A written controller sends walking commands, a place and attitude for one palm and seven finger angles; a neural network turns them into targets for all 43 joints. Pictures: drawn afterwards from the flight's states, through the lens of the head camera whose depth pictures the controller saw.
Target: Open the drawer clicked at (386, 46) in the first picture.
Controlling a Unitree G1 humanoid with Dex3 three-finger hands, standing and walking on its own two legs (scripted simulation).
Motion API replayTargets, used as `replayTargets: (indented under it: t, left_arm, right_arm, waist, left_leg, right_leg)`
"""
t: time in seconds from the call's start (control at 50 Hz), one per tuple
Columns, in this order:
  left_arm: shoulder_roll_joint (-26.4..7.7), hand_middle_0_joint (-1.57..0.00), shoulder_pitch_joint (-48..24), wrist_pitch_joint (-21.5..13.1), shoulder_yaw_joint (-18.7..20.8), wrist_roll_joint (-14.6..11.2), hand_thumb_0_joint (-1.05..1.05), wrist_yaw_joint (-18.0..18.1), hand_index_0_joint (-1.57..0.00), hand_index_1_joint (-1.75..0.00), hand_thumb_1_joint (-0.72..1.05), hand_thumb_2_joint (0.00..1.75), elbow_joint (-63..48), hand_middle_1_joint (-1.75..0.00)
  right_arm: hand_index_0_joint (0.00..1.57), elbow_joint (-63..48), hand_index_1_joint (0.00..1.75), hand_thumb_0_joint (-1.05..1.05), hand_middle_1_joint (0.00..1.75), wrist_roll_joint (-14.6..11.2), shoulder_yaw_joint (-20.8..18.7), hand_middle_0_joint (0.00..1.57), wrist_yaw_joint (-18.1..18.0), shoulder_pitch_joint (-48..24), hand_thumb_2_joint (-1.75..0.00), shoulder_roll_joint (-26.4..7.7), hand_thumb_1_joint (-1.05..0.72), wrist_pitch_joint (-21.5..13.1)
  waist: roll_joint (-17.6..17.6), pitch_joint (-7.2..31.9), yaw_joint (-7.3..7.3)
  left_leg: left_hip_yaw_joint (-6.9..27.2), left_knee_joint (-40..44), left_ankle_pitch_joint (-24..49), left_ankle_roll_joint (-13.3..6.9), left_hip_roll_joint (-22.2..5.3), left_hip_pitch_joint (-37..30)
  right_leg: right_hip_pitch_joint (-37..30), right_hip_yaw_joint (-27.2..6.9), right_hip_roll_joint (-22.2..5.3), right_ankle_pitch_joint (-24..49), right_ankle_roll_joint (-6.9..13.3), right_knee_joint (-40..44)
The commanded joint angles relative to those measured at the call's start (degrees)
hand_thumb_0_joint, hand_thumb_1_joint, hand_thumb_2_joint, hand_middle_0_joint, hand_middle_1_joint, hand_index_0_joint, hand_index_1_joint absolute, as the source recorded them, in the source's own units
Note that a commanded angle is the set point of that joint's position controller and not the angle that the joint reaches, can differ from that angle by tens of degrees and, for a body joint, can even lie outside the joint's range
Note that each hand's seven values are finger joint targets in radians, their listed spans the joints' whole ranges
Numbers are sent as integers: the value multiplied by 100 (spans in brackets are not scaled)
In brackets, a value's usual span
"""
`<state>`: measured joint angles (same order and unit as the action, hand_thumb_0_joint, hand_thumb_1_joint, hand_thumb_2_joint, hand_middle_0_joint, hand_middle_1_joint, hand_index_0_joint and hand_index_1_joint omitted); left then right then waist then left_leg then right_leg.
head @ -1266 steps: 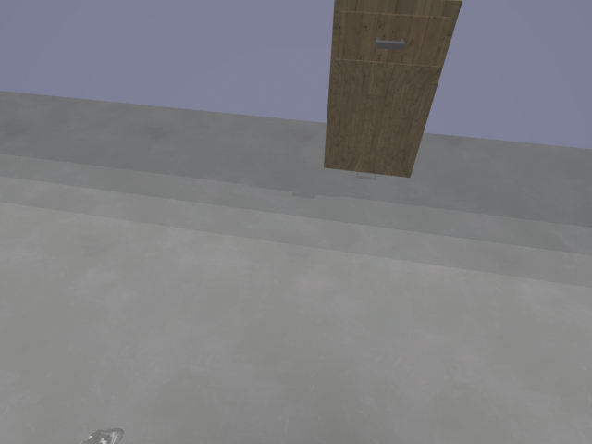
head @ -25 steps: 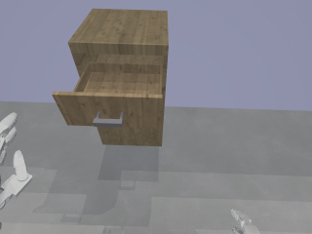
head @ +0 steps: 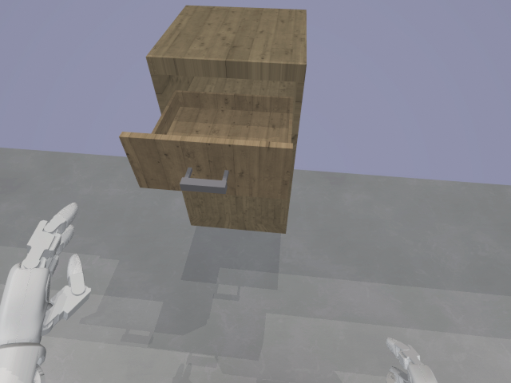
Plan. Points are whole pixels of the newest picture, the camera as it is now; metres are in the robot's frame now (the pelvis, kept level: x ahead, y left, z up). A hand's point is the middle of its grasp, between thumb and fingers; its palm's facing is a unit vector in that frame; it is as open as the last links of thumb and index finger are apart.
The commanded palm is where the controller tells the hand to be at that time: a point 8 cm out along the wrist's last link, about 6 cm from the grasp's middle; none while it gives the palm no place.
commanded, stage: let the arm hang, fingers relaxed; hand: left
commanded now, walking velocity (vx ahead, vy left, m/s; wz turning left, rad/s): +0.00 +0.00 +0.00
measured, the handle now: (205, 179) +0.58 +0.15 -0.07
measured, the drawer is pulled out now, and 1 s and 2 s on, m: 0.30 0.30 0.30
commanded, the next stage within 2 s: look to check the result in 1.04 s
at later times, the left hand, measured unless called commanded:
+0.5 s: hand out of the picture -0.04 +0.19 -0.16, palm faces +0.05 -0.97 -0.23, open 7.2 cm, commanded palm none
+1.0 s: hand out of the picture +0.01 +0.17 -0.16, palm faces +0.03 -0.98 -0.18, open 7.3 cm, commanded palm none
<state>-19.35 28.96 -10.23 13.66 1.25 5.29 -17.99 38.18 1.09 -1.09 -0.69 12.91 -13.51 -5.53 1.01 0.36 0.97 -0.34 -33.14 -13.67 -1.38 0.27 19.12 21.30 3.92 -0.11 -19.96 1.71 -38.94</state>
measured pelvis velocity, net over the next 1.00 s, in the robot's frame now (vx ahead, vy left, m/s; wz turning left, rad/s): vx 0.01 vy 0.00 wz -0.01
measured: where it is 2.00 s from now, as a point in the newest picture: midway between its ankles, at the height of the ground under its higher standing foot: outside the picture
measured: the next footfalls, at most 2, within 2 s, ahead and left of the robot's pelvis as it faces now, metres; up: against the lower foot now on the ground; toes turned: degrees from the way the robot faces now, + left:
none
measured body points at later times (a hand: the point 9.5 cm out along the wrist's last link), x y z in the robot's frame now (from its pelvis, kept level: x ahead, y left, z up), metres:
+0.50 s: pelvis +0.00 +0.00 +0.01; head +0.03 +0.00 +0.46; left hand -0.04 +0.24 -0.14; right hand -0.02 -0.24 -0.14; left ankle +0.03 +0.12 -0.73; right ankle +0.02 -0.11 -0.73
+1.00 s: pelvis +0.01 +0.00 +0.01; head +0.02 +0.01 +0.46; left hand +0.01 +0.23 -0.15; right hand -0.01 -0.20 -0.15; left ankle +0.03 +0.12 -0.73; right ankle +0.02 -0.11 -0.73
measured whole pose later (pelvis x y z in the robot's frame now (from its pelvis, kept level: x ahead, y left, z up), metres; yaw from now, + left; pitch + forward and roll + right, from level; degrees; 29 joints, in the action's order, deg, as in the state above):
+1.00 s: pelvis +0.01 +0.00 +0.01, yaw -1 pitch -2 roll +0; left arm -8.0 15.6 0.0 1.3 0.8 1.8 63.4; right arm 63.6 0.8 -0.9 -2.3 16.9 -6.5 0.4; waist 0.1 -3.6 0.3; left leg -0.5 -24.8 -11.5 -0.6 0.2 11.6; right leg 10.4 -3.1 1.6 -12.4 0.4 -24.6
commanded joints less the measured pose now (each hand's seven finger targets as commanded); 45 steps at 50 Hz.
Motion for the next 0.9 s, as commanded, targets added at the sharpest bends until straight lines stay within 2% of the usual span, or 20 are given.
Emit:
replayTargets:
  t: [0.0, 0.02, 0.04, 0.06, 0.08, 0.1, 0.12, 0.14, 0.16, 0.2, 0.22, 0.24, 0.3, 0.36, 0.42, 0.46, 0.6, 0.64, 0.66, 0.88]
  left_arm:
    - [361, -20, -712, 1026, -892, 58, 0, -440, -20, -30, 90, 90, 2859, -30]
    - [363, -20, -799, 1013, -926, 42, 0, -450, -20, -30, 90, 90, 3267, -30]
    - [293, -20, -736, 1010, -920, 40, 0, -449, -20, -30, 90, 90, 3743, -30]
    - [129, -20, -726, 1020, -900, 53, 0, -417, -20, -30, 90, 90, 4260, -30]
    - [-126, -20, -748, 1010, -882, 52, 0, -409, -20, -30, 90, 90, 4714, -30]
    - [-344, -20, -1001, 1024, -938, 30, 0, -443, -20, -30, 90, 90, 5095, -30]
    - [-339, -20, -1219, 1019, -962, -4, 0, -449, -20, -30, 90, 90, 5422, -30]
    - [-280, -20, -1384, 1005, -989, -25, 0, -442, -20, -30, 90, 90, 5744, -30]
    - [-259, -20, -1482, 1009, -1034, -33, 0, -428, -20, -30, 90, 90, 6002, -30]
    - [-56, -20, -1463, 990, -1075, -65, 0, -422, -20, -30, 90, 90, 6490, -30]
    - [159, -20, -1321, 989, -982, -51, 0, -404, -20, -30, 90, 90, 6623, -30]
    - [143, -20, -1240, 1001, -1017, -67, 0, -406, -20, -30, 90, 90, 6821, -30]
    - [222, -20, -1131, 1004, -1065, -73, 0, -408, -20, -30, 90, 90, 7245, -30]
    - [292, -20, -1036, 998, -1116, -79, 0, -388, -20, -30, 90, 90, 7574, -30]
    - [332, -20, -960, 1014, -1153, -88, 0, -375, -20, -30, 90, 90, 7828, -30]
    - [346, -20, -895, 1011, -1171, -83, 0, -358, -20, -30, 90, 90, 7952, -30]
    - [440, -20, -874, 1045, -1194, -78, 0, -334, -20, -30, 90, 90, 8119, -30]
    - [455, -20, -851, 1037, -1181, -70, 0, -334, -20, -30, 90, 90, 8117, -30]
    - [465, -20, -799, 1021, -1189, -70, 0, -324, -20, -30, 90, 90, 8114, -30]
    - [564, -20, -859, 1001, -1172, -63, 0, -314, -20, -30, 90, 90, 8052, -30]
  right_arm:
    - [20, -83, 30, 0, 30, 174, -162, 20, 52, 9, -90, -685, -90, 189]
    - [20, -12, 30, 0, 30, 179, -133, 20, 28, -90, -90, -688, -90, 224]
    - [20, 81, 30, 0, 30, 135, -115, 20, 9, -224, -90, -702, -90, 276]
    - [20, 176, 30, 0, 30, 69, -107, 20, -9, -304, -90, -636, -90, 322]
    - [20, 281, 30, 0, 30, -16, -102, 20, -15, -233, -90, -464, -90, 375]
    - [20, 429, 30, 0, 30, -84, -84, 20, 26, -5, -90, -355, -90, 433]
    - [20, 580, 30, 0, 30, -36, -83, 20, 2, -109, -90, -269, -90, 549]
    - [20, 741, 30, 0, 30, -19, -82, 20, -14, -74, -90, -286, -90, 593]
    - [20, 884, 30, 0, 30, -33, -88, 20, -24, -4, -90, -281, -90, 618]
    - [20, 1259, 30, 0, 30, -34, -37, 20, -46, 198, -90, -174, -90, 584]
    - [20, 1356, 30, 0, 30, 7, -54, 20, -73, 253, -90, -83, -90, 558]
    - [20, 1450, 30, 0, 30, 4, -49, 20, -85, 255, -90, -101, -90, 549]
    - [20, 1685, 30, 0, 30, -29, -74, 20, -128, 418, -90, -118, -90, 541]
    - [20, 1931, 30, 0, 30, -44, -64, 20, -151, 539, -90, -65, -90, 551]
    - [20, 2158, 30, 0, 30, -50, -36, 20, -166, 670, -90, -39, -90, 548]
    - [20, 2238, 30, 0, 30, -61, -36, 20, -171, 717, -90, -26, -90, 551]
    - [20, 2421, 30, 0, 30, -40, -41, 20, -165, 815, -90, 61, -90, 573]
    - [20, 2428, 30, 0, 30, -39, -55, 20, -161, 817, -90, 84, -90, 560]
    - [20, 2416, 30, 0, 30, -49, -71, 20, -163, 783, -90, 107, -90, 560]
    - [20, 2443, 30, 0, 30, -41, -89, 20, -166, 804, -90, 229, -90, 534]
  waist:
    - [-237, 410, 91]
    - [-396, 498, -44]
    - [-352, 581, -214]
    - [-472, 515, -281]
    - [-529, 294, -212]
    - [-132, -31, -2]
    - [-662, -160, -20]
    - [-868, -265, -6]
    - [-852, -431, 41]
    - [131, -303, 77]
    - [560, -198, 12]
    - [764, -116, -35]
    - [134, 44, -77]
    - [18, -142, -69]
    - [93, -258, -82]
    - [-119, -296, -101]
    - [-24, -671, -85]
    - [-22, -599, -99]
    - [-207, -567, -114]
    - [61, -720, -79]
  left_leg:
    - [1927, 873, 2231, -1089, -1521, -214]
    - [1526, 635, 3140, -977, -1366, -375]
    - [1062, 370, 3406, -730, -1120, -450]
    - [621, 156, 2800, -355, -649, -366]
    - [246, 7, 1255, -74, -215, -23]
    - [176, 189, -81, 25, -40, -192]
    - [95, 27, -233, 59, 53, -333]
    - [129, -2, -162, 55, 31, -429]
    - [160, 141, -11, 58, -31, -661]
    - [267, 506, 345, 37, -206, -934]
    - [361, 692, 369, 1, -301, -857]
    - [433, 856, 252, -29, -381, -777]
    - [498, 1032, 209, -75, -466, -752]
    - [440, 1069, 401, -58, -470, -925]
    - [469, 1216, 389, -72, -520, -866]
    - [469, 1237, 438, -75, -532, -924]
    - [555, 1492, -208, -86, -528, -688]
    - [553, 1494, -217, -91, -506, -689]
    - [536, 1442, -136, -95, -519, -774]
    - [494, 1441, -80, -84, -506, -735]
  right_leg:
    - [515, -606, -12, -1003, -138, -1352]
    - [142, -566, -20, -713, -150, -751]
    - [-460, -544, -35, 82, -147, 104]
    - [-870, -835, -107, 1633, -79, 770]
    - [-1129, -1435, -589, 2489, 63, 1219]
    - [-592, -1588, -951, 1699, 251, 1588]
    - [-297, -1890, -802, 1098, 291, 1873]
    - [-240, -1897, -799, 936, 338, 2066]
    - [-51, -1782, -705, 798, 356, 2188]
    - [-185, -1575, -485, 536, 284, 2106]
    - [-423, -1420, -369, 604, 247, 2001]
    - [-627, -1300, -294, 639, 225, 1926]
    - [-989, -1165, -260, 840, 185, 1988]
    - [-841, -1126, -293, 887, 201, 2089]
    - [-887, -1065, -290, 904, 181, 2065]
    - [-871, -1032, -283, 889, 173, 2071]
    - [-688, -1018, -237, 422, 135, 2078]
    - [-721, -1006, -255, 470, 128, 2052]
    - [-686, -1025, -231, 474, 130, 2065]
    - [-602, -1027, -257, 638, 123, 2020]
